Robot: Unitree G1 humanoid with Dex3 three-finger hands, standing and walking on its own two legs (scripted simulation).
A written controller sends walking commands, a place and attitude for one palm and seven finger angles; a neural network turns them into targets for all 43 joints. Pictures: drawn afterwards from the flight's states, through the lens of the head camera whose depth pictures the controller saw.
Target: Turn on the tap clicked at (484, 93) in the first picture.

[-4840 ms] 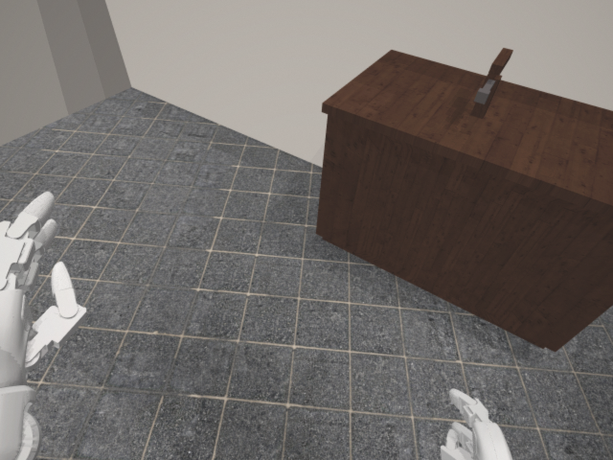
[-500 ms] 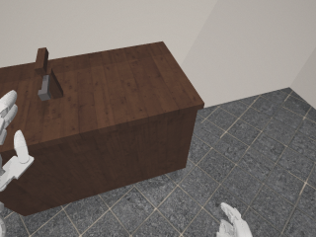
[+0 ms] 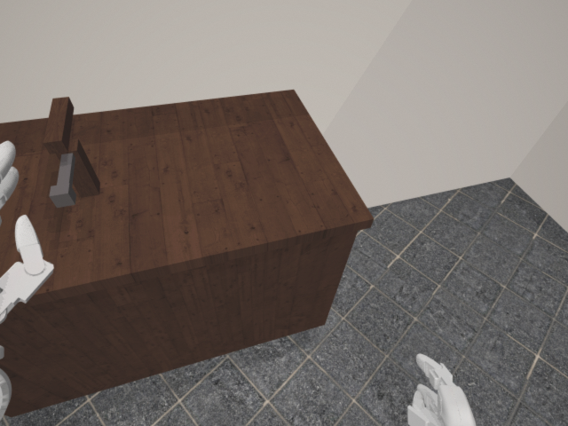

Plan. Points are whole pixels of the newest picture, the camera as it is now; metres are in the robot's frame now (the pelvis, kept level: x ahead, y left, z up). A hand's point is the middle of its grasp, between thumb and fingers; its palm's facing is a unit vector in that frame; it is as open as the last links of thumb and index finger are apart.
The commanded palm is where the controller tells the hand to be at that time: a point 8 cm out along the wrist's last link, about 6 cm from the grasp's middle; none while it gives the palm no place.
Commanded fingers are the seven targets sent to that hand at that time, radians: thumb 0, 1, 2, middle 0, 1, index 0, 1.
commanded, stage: come to a stop and stand still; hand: left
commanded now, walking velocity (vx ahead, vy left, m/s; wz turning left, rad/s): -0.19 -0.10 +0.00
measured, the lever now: (63, 195) +0.44 +0.39 +0.04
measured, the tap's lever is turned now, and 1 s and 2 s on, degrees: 0 0 0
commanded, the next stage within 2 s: look again from close up in 1.18 s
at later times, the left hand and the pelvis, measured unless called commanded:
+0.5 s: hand (10, 275) +0.21 +0.27 +0.19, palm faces +0.47 -0.76 -0.44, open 7.4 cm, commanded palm +0.14 +0.27 +0.18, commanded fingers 0.00 0.90 0.90 -0.20 -0.30 -0.20 -0.30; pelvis -0.03 -0.01 +0.00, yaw -1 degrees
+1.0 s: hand out of the picture +0.17 +0.29 +0.18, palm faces +0.34 -0.87 -0.37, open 7.4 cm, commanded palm +0.11 +0.33 +0.18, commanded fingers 0.00 0.90 0.90 -0.20 -0.30 -0.20 -0.30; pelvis -0.08 +0.06 +0.01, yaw -4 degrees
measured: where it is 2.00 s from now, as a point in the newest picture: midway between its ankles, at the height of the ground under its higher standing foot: outside the picture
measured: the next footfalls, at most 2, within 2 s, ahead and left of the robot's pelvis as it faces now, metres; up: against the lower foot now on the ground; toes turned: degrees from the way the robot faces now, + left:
right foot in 0.10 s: +0.07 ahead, -0.11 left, +0.00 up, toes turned -5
right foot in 0.84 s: -0.07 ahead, -0.06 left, +0.00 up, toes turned -1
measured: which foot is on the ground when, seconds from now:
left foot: down 0.00-1.00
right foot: up 0.00-0.08, down 0.10-0.62, up 0.64-0.82, down 0.84-1.00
